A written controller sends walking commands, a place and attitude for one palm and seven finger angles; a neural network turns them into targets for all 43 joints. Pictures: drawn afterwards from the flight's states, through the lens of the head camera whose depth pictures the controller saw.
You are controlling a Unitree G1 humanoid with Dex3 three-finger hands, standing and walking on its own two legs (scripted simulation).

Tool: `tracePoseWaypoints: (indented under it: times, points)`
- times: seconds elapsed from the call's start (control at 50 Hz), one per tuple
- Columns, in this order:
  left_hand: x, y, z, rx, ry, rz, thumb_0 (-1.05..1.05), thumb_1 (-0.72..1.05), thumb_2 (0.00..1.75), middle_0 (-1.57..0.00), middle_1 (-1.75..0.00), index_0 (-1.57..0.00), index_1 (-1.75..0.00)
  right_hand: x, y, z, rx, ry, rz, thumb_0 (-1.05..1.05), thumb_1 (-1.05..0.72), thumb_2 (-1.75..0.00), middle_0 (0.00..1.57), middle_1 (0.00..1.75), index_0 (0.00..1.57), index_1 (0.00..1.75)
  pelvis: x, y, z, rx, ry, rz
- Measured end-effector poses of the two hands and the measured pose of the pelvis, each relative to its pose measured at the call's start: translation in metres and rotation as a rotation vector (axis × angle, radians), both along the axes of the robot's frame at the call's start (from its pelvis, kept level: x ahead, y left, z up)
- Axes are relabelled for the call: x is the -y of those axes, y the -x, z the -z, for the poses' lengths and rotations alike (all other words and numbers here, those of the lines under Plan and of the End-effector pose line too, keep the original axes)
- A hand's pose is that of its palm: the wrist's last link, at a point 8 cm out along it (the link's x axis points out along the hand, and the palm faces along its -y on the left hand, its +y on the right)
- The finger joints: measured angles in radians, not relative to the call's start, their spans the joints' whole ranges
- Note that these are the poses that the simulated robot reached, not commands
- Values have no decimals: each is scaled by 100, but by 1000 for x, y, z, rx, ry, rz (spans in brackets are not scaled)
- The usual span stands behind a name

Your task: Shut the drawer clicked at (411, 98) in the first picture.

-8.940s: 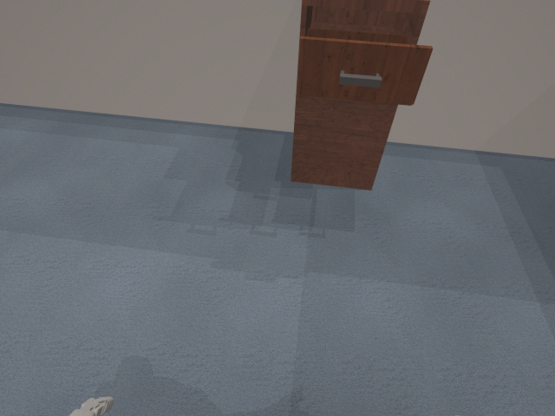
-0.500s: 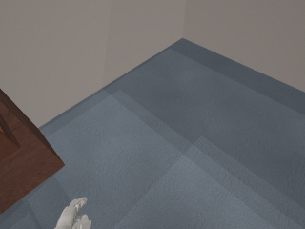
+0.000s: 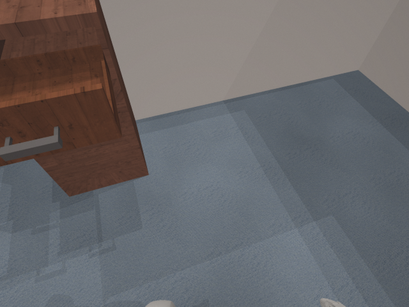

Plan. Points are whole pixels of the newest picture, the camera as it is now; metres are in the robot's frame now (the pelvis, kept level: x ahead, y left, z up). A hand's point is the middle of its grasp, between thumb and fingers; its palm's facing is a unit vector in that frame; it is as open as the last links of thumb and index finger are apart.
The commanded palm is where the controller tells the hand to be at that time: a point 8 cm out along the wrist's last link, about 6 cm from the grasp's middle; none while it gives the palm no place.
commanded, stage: turn to face it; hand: left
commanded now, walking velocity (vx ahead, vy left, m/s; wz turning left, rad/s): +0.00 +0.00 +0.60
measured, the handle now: (32, 141) +0.43 +0.46 +0.00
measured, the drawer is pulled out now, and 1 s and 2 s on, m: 0.30 0.30 0.30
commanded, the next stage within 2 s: take the last steps up to it in 0.58 s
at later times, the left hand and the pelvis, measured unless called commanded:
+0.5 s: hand out of the picture +0.07 +0.21 -0.14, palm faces +0.24 -0.93 -0.29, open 7.4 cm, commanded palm none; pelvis +0.00 -0.02 +0.00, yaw +14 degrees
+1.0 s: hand out of the picture -0.13 +0.14 -0.15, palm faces +0.50 -0.83 -0.22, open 7.4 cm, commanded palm none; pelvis +0.00 -0.01 +0.02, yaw +24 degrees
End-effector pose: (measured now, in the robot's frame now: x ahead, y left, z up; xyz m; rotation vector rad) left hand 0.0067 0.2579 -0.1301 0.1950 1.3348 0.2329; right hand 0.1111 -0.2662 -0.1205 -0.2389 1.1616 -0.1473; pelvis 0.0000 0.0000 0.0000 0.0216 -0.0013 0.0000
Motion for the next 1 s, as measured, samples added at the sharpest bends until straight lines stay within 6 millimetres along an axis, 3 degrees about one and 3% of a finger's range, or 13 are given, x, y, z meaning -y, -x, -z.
tracePoseWaypoints:
  times: [0.04,0.1,0.18,0.28,0.4,0.52,0.68,0.8,0.9,1.0]
  points:
    - [-16,15,13,-27,4,-47,0,90,90,-20,-30,-20,-30,-14,-24,-1,56,18,-53,1,-91,-90,20,30,20,30,-9,-2,9,-6,8,-29]
    - [-30,24,16,-51,-1,-92,0,91,90,-20,-30,-20,-29,-33,-42,-11,96,25,-109,0,-91,-90,20,30,20,30,-16,-2,7,2,11,-58]
    - [-38,13,7,9,4,-120,1,91,90,-19,-30,-19,-29,-49,-45,-19,90,26,-146,0,-91,-90,20,30,20,30,-21,-2,-3,10,29,-104]
    - [-37,-11,-7,115,-4,-128,0,91,90,-19,-30,-19,-29,-58,-34,-16,52,-6,-168,0,-91,-90,20,30,21,30,-20,-2,-9,15,31,-154]
    - [-21,-36,-19,191,-27,-127,0,91,90,-19,-30,-20,-29,-48,-10,0,-22,-47,-159,0,-90,-90,20,30,21,30,-5,-2,-8,14,21,-201]
    - [12,-44,-25,251,-67,-126,0,91,90,-20,-30,-20,-29,-17,11,30,-105,-82,-144,1,-90,-90,20,30,21,30,24,-4,3,9,2,-243]
    - [53,2,-34,188,-50,-221,0,90,90,-20,-30,-20,-30,11,15,27,-181,-71,-181,1,-91,-90,20,30,20,30,42,-3,-10,20,-23,-321]
    - [69,49,-27,126,-19,-324,0,91,90,-20,-30,-20,-30,12,5,18,-206,-41,-251,1,-91,-90,20,30,20,30,43,-4,-14,14,-19,-365]
    - [77,104,-18,43,18,-424,0,91,90,-20,-30,-20,-30,-12,-22,10,-178,-27,-336,1,-91,-90,20,30,20,30,31,-3,-16,13,-7,-401]
    - [83,162,-10,-85,80,-512,0,91,90,-20,-30,-20,-29,-65,-63,-3,-78,-36,-426,1,-91,-90,19,30,20,30,7,-3,-15,13,6,-419]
